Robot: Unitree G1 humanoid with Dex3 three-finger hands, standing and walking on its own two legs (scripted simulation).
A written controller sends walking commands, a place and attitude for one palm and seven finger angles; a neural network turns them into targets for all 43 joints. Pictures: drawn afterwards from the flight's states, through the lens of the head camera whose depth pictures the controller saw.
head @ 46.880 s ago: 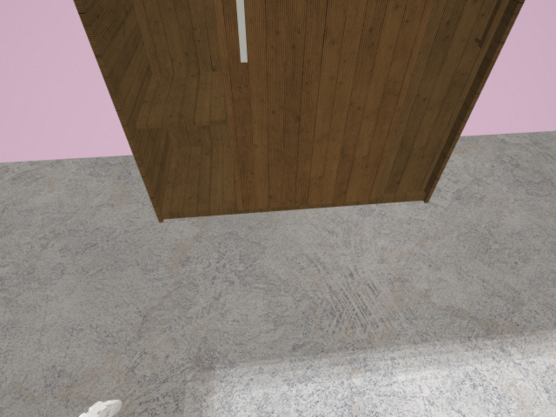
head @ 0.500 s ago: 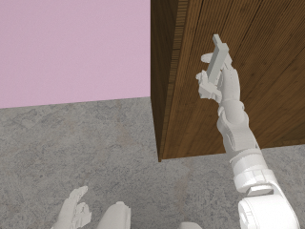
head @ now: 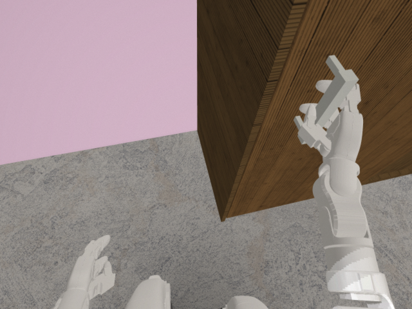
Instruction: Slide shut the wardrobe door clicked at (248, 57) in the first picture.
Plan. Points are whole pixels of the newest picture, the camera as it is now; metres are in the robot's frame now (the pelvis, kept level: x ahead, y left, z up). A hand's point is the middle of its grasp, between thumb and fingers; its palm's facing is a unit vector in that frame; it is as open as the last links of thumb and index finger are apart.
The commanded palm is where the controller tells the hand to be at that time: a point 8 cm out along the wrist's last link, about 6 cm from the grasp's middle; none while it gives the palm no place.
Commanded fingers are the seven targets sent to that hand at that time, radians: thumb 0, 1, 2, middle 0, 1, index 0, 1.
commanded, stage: step sideways, sliding the door along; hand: right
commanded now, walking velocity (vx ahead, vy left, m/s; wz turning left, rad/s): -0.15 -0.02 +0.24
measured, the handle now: (317, 104) +0.43 -0.22 +0.11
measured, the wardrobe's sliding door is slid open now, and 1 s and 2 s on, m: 0.00 0.00 0.00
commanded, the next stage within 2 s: none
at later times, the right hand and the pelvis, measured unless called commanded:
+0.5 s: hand (305, 123) +0.39 -0.19 +0.12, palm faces +0.41 +0.91 +0.02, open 6.5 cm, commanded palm +0.34 -0.11 +0.12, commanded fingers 0.00 -0.90 -0.90 0.45 1.40 0.45 1.40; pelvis +0.14 -0.03 +0.00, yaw -5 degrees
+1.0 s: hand (314, 123) +0.38 -0.20 +0.12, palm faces +0.06 +1.00 +0.07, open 5.6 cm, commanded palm +0.35 -0.21 +0.11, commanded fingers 0.00 -0.90 -0.90 0.45 1.40 0.45 1.40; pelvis +0.24 -0.11 -0.02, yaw -5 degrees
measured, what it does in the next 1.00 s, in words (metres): walks ahead: left foot, then right foot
